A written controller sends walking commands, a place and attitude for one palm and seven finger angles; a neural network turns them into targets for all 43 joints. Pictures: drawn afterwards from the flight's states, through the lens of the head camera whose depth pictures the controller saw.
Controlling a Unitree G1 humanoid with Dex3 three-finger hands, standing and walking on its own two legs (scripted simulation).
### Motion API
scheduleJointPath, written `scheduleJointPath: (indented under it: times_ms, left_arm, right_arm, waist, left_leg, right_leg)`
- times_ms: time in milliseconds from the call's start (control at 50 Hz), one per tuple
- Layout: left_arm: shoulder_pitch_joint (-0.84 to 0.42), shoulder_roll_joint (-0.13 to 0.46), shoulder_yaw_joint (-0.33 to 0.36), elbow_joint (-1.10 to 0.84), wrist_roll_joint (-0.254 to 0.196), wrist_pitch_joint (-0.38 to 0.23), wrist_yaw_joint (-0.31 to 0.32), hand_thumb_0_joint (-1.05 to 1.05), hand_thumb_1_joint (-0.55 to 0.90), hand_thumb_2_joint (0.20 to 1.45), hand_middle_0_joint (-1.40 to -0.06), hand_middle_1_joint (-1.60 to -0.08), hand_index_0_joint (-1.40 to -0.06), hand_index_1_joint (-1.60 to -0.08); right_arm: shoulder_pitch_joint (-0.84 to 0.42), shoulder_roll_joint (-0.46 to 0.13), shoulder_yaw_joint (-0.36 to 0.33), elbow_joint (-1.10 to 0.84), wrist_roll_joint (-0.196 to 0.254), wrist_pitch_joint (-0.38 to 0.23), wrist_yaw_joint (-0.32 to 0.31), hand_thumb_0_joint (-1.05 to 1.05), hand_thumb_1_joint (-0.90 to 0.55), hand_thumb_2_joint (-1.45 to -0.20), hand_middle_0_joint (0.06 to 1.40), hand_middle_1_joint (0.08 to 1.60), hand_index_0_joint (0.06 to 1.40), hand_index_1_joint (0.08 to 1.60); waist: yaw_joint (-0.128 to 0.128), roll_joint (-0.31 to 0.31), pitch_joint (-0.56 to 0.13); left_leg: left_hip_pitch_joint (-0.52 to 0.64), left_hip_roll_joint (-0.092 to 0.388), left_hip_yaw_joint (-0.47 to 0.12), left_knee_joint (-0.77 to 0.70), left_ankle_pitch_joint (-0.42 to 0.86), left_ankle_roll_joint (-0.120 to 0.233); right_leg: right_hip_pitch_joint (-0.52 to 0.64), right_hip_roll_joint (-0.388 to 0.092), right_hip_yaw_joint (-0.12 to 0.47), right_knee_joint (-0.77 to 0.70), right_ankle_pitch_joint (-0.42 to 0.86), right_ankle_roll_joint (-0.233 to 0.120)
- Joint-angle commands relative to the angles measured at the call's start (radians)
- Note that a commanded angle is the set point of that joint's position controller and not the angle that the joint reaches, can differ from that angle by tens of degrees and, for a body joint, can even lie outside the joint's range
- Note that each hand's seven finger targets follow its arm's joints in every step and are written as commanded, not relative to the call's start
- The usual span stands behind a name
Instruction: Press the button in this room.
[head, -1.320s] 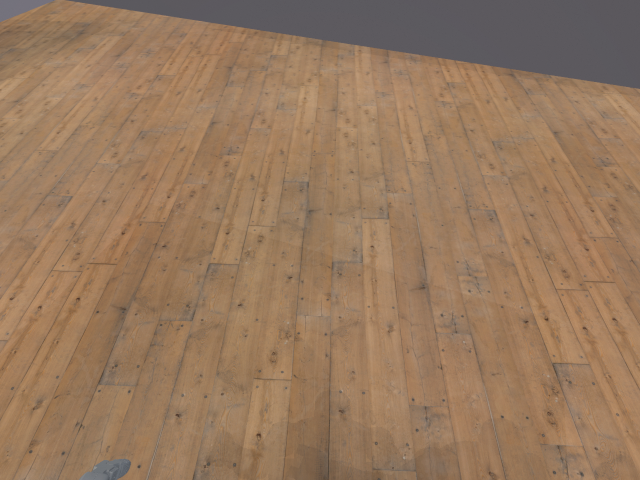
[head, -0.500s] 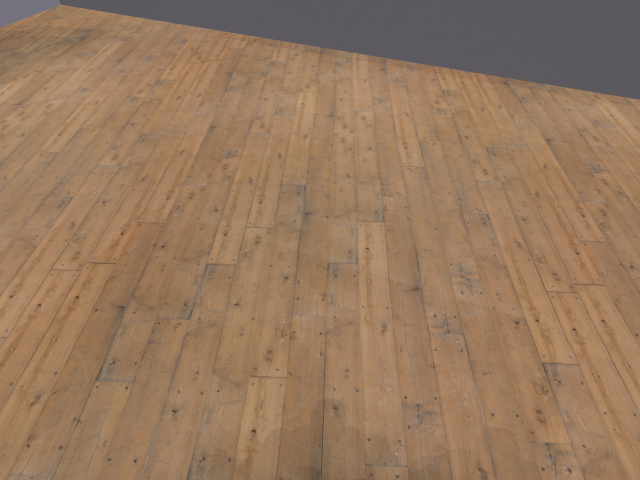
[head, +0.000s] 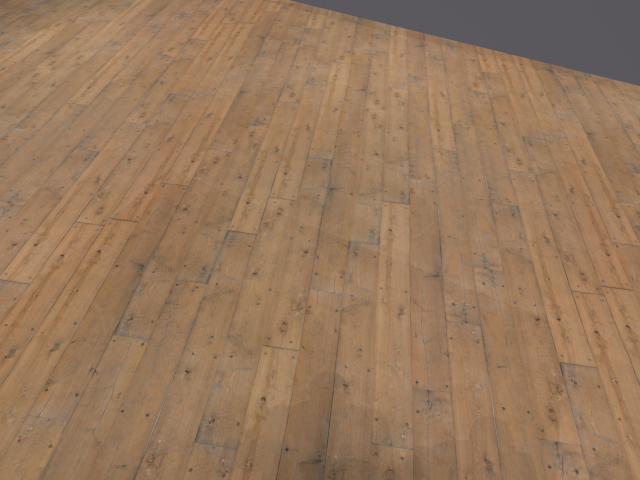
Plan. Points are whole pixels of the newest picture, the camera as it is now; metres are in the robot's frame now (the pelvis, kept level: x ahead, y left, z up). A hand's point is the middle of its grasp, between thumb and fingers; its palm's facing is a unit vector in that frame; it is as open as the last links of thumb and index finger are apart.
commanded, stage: turn or walk to find it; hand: left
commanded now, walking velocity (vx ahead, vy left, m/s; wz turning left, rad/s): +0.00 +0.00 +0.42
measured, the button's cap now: out of the picture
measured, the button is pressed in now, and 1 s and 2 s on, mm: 0 0 0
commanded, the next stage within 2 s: none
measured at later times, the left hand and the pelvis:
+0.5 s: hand out of the picture -0.03 +0.17 -0.14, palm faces +0.24 -0.93 -0.27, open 7.3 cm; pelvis -0.03 -0.04 +0.01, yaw +15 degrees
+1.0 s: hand out of the picture -0.08 +0.21 -0.15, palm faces +0.45 -0.85 -0.26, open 7.3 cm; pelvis -0.07 -0.01 +0.01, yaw +26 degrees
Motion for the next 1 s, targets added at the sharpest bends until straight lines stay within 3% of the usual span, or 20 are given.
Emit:
scheduleJointPath:
  times_ms: [0, 120, 180, 200, 220, 240, 260, 300, 320, 400, 520, 580, 600, 620, 640, 680, 720, 760, 900, 980]
  left_arm:
    - [-0.016, 0.11, 0.048, -0.108, -0.007, -0.036, 0.015, 0.0, 0.9, 0.9, -0.2, -0.3, -0.2, -0.3]
    - [0.023, 0.049, 0.047, -0.11, -0.018, -0.04, 0.011, 0.0, 0.9, 0.9, -0.2, -0.3, -0.2, -0.3]
    - [0.119, 0.065, 0.056, -0.095, -0.017, -0.047, 0.016, 0.0, 0.9, 0.9, -0.2, -0.3, -0.2, -0.3]
    - [0.143, 0.118, 0.069, -0.089, -0.006, -0.052, 0.021, 0.0, 0.9, 0.9, -0.2, -0.3, -0.2, -0.3]
    - [0.138, 0.204, 0.087, -0.102, 0.01, -0.057, 0.025, 0.0, 0.9, 0.9, -0.2, -0.3, -0.2, -0.3]
    - [0.1, 0.207, 0.08, -0.126, 0.003, -0.055, 0.025, 0.0, 0.9, 0.9, -0.2, -0.3, -0.2, -0.3]
    - [0.058, 0.176, 0.083, -0.133, 0.003, -0.057, 0.031, 0.0, 0.9, 0.9, -0.2, -0.3, -0.2, -0.3]
    - [-0.016, 0.131, 0.064, -0.142, 0.004, -0.066, 0.023, 0.0, 0.9, 0.9, -0.2, -0.3, -0.2, -0.3]
    - [-0.009, 0.12, 0.061, -0.14, 0.005, -0.07, 0.021, 0.0, 0.9, 0.9, -0.2, -0.3, -0.2, -0.3]
    - [0.109, 0.131, 0.063, -0.102, 0.008, -0.071, 0.02, 0.0, 0.9, 0.9, -0.2, -0.3, -0.2, -0.3]
    - [0.164, 0.184, 0.082, -0.075, 0.016, -0.063, 0.02, 0.0, 0.9, 0.9, -0.2, -0.3, -0.2, -0.3]
    - [0.123, 0.186, 0.087, -0.07, 0.007, -0.056, 0.018, 0.0, 0.9, 0.9, -0.2, -0.3, -0.2, -0.3]
    - [0.124, 0.159, 0.081, -0.08, -0.002, -0.051, 0.014, 0.0, 0.9, 0.9, -0.2, -0.3, -0.2, -0.3]
    - [0.13, 0.091, 0.071, -0.115, -0.006, -0.045, 0.005, 0.0, 0.9, 0.9, -0.2, -0.3, -0.2, -0.3]
    - [0.085, 0.081, 0.056, -0.135, 0.004, -0.035, 0.01, 0.0, 0.9, 0.9, -0.2, -0.3, -0.2, -0.3]
    - [0.006, 0.089, 0.064, -0.119, 0.0, -0.025, 0.013, 0.0, 0.9, 0.9, -0.2, -0.3, -0.2, -0.3]
    - [0.041, 0.081, 0.068, -0.091, -0.003, -0.028, 0.001, 0.0, 0.9, 0.9, -0.2, -0.3, -0.2, -0.3]
    - [0.067, 0.081, 0.068, -0.077, -0.003, -0.027, -0.005, 0.0, 0.9, 0.9, -0.2, -0.3, -0.2, -0.3]
    - [0.005, 0.054, 0.066, -0.113, -0.007, -0.021, -0.001, 0.0, 0.9, 0.9, -0.2, -0.3, -0.2, -0.3]
    - [0.045, 0.043, 0.066, -0.119, -0.011, -0.032, 0.004, 0.0, 0.9, 0.9, -0.2, -0.3, -0.2, -0.3]
  right_arm:
    - [0.046, -0.235, -0.064, -0.076, -0.004, -0.028, -0.033, 0.0, -0.9, -0.9, 0.2, 0.3, 0.2, 0.3]
    - [0.054, -0.207, -0.08, -0.089, -0.008, -0.014, -0.035, 0.0, -0.9, -0.9, 0.2, 0.3, 0.2, 0.3]
    - [0.025, -0.19, -0.085, -0.109, 0.001, -0.006, -0.027, 0.0, -0.9, -0.9, 0.2, 0.3, 0.2, 0.3]
    - [0.018, -0.147, -0.081, -0.12, 0.009, -0.003, -0.02, 0.0, -0.9, -0.9, 0.2, 0.3, 0.2, 0.3]
    - [0.017, -0.088, -0.075, -0.151, 0.008, -0.004, -0.017, 0.0, -0.9, -0.9, 0.2, 0.3, 0.2, 0.3]
    - [-0.021, -0.135, -0.089, -0.154, -0.007, 0.001, -0.016, 0.0, -0.9, -0.9, 0.2, 0.3, 0.2, 0.3]
    - [-0.031, -0.129, -0.092, -0.147, -0.005, 0.012, -0.012, 0.0, -0.9, -0.9, 0.2, 0.3, 0.2, 0.3]
    - [0.018, -0.115, -0.088, -0.1, -0.004, 0.017, 0.001, 0.0, -0.9, -0.9, 0.2, 0.3, 0.2, 0.3]
    - [0.028, -0.105, -0.083, -0.09, -0.003, 0.016, 0.004, 0.0, -0.9, -0.9, 0.2, 0.3, 0.2, 0.3]
    - [-0.051, -0.088, -0.07, -0.1, 0.001, 0.019, 0.003, 0.0, -0.9, -0.9, 0.2, 0.3, 0.2, 0.3]
    - [-0.117, -0.081, -0.05, -0.113, 0.012, 0.003, 0.002, 0.0, -0.9, -0.9, 0.2, 0.3, 0.2, 0.3]
    - [-0.027, -0.102, -0.051, -0.091, 0.01, -0.011, -0.002, 0.0, -0.9, -0.9, 0.2, 0.3, 0.2, 0.3]
    - [0.018, -0.155, -0.062, -0.081, 0.005, -0.022, -0.003, 0.0, -0.9, -0.9, 0.2, 0.3, 0.2, 0.3]
    - [0.047, -0.258, -0.083, -0.082, -0.002, -0.029, -0.006, 0.0, -0.9, -0.9, 0.2, 0.3, 0.2, 0.3]
    - [0.087, -0.285, -0.091, -0.073, 0.006, -0.02, -0.011, 0.0, -0.9, -0.9, 0.2, 0.3, 0.2, 0.3]
    - [0.053, -0.229, -0.079, -0.069, 0.0, -0.025, -0.033, 0.0, -0.9, -0.9, 0.2, 0.3, 0.2, 0.3]
    - [-0.021, -0.192, -0.063, -0.095, 0.0, -0.031, -0.035, 0.0, -0.9, -0.9, 0.2, 0.3, 0.2, 0.3]
    - [-0.026, -0.185, -0.063, -0.1, 0.004, -0.035, -0.035, 0.0, -0.9, -0.9, 0.2, 0.3, 0.2, 0.3]
    - [0.007, -0.189, -0.076, -0.1, -0.005, -0.024, -0.03, 0.0, -0.9, -0.9, 0.2, 0.3, 0.2, 0.3]
    - [-0.017, -0.19, -0.084, -0.112, -0.01, -0.015, -0.026, 0.0, -0.9, -0.9, 0.2, 0.3, 0.2, 0.3]
  waist:
    - [-0.002, 0.206, -0.117]
    - [-0.006, 0.177, -0.145]
    - [0.034, 0.154, -0.16]
    - [0.045, 0.028, -0.136]
    - [0.049, -0.24, -0.084]
    - [0.056, -0.185, -0.05]
    - [0.03, -0.178, -0.023]
    - [-0.02, -0.103, 0.019]
    - [-0.02, -0.111, 0.01]
    - [0.035, -0.132, 0.003]
    - [0.067, -0.18, -0.063]
    - [0.011, -0.151, -0.112]
    - [-0.013, -0.021, -0.15]
    - [-0.02, 0.282, -0.158]
    - [-0.038, 0.266, -0.156]
    - [-0.039, 0.238, -0.096]
    - [0.004, 0.18, -0.073]
    - [0.01, 0.172, -0.093]
    - [-0.013, 0.153, -0.053]
    - [0.007, 0.175, -0.063]
  left_leg:
    - [0.146, 0.309, -0.429, -0.275, 0.377, 0.198]
    - [0.145, 0.232, -0.373, -0.234, 0.386, 0.16]
    - [0.017, 0.165, -0.336, -0.177, 0.235, 0.089]
    - [-0.148, 0.094, -0.248, -0.069, 0.05, 0.029]
    - [-0.324, -0.034, -0.031, 0.172, -0.177, -0.047]
    - [-0.281, 0.007, -0.029, 0.368, -0.247, -0.047]
    - [-0.252, 0.03, -0.039, 0.471, -0.23, -0.042]
    - [-0.23, 0.061, 0.003, 0.586, -0.112, -0.056]
    - [-0.228, 0.065, 0.029, 0.587, -0.092, -0.066]
    - [-0.209, 0.072, 0.079, 0.474, -0.125, -0.085]
    - [-0.077, 0.073, 0.145, 0.162, -0.191, -0.071]
    - [0.111, 0.068, 0.166, -0.137, 0.004, -0.053]
    - [0.281, 0.14, 0.097, -0.232, 0.201, -0.026]
    - [0.417, 0.402, -0.222, -0.247, 0.576, 0.087]
    - [0.367, 0.483, -0.252, -0.243, 0.737, 0.18]
    - [0.27, 0.402, -0.216, -0.244, 0.645, 0.179]
    - [0.239, 0.323, -0.124, -0.245, 0.602, 0.147]
    - [0.247, 0.292, -0.095, -0.254, 0.579, 0.138]
    - [0.178, 0.292, -0.197, -0.288, 0.379, 0.162]
    - [0.101, 0.277, -0.253, -0.26, 0.331, 0.151]
  right_leg:
    - [-0.146, 0.022, 0.081, 0.306, -0.146, 0.0]
    - [-0.015, 0.065, 0.047, 0.039, -0.085, 0.009]
    - [0.206, 0.062, 0.036, -0.266, 0.11, 0.007]
    - [0.33, -0.058, 0.136, -0.364, 0.091, -0.028]
    - [0.338, -0.33, 0.43, -0.464, 0.04, -0.135]
    - [0.147, -0.408, 0.434, -0.484, 0.061, -0.19]
    - [0.064, -0.366, 0.418, -0.484, 0.077, -0.193]
    - [0.044, -0.255, 0.226, -0.429, 0.2, -0.174]
    - [0.074, -0.232, 0.17, -0.403, 0.284, -0.168]
    - [0.165, -0.239, 0.114, -0.363, 0.467, -0.173]
    - [0.249, -0.276, 0.075, -0.269, 0.693, -0.182]
    - [0.203, -0.243, -0.003, -0.143, 0.654, -0.102]
    - [0.086, -0.202, -0.06, -0.008, 0.511, -0.048]
    - [-0.183, -0.073, -0.112, 0.19, -0.048, 0.028]
    - [-0.214, -0.049, -0.041, 0.328, -0.263, 0.032]
    - [-0.235, -0.056, 0.041, 0.428, -0.171, 0.035]
    - [-0.211, -0.054, 0.032, 0.434, -0.061, 0.042]
    - [-0.19, -0.046, 0.023, 0.401, -0.024, 0.05]
    - [-0.119, -0.013, 0.023, 0.205, -0.038, 0.05]
    - [0.015, 0.019, 0.016, 0.012, -0.022, 0.031]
